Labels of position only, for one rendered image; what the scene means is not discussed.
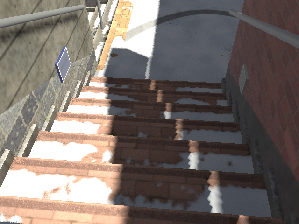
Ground stairs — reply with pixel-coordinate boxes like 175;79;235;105
0;77;285;224
87;0;120;65

